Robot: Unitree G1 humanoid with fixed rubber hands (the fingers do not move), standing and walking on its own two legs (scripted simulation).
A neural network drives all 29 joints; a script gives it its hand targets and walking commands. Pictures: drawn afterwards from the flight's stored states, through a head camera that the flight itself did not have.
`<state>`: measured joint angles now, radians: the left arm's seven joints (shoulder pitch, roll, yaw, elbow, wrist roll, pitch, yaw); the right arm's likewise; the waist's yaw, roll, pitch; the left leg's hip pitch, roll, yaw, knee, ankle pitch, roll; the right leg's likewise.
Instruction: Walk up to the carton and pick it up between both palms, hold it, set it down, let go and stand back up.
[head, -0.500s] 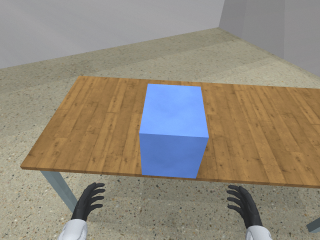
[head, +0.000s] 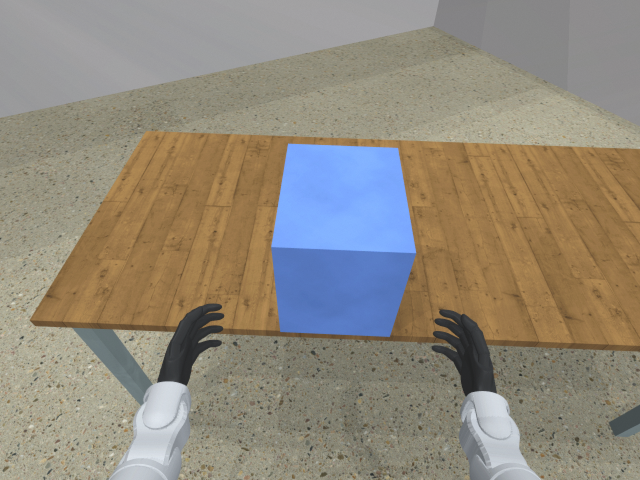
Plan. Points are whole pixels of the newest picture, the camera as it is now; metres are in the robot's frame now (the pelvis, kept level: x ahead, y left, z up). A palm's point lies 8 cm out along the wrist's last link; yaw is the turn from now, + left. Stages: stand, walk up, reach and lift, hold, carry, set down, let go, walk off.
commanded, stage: reach and lift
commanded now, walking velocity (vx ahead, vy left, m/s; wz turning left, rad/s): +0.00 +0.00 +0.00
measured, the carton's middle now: (338, 240) +0.54 -0.03 -0.04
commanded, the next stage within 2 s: none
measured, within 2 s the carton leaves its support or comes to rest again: neither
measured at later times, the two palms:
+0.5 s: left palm (195, 298) +0.37 +0.18 +0.03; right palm (478, 309) +0.34 -0.21 +0.02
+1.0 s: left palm (207, 242) +0.43 +0.16 +0.07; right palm (482, 252) +0.40 -0.22 +0.07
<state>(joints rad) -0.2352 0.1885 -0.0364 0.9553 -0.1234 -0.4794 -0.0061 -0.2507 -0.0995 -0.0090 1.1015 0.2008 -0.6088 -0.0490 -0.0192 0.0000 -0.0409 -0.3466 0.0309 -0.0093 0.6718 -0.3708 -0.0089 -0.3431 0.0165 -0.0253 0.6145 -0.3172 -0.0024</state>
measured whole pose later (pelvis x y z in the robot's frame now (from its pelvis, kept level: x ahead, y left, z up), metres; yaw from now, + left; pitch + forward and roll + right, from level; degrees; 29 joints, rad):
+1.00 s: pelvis -0.02 -0.01 -0.01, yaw +0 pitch +20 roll -1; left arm -1.00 0.26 -0.09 1.51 -0.28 -0.37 0.01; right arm -0.92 -0.22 0.10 1.38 0.38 -0.31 -0.07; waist -0.06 0.00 -0.26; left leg -0.72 0.03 -0.02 0.67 -0.29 -0.03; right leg -0.72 0.02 -0.03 0.62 -0.24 -0.02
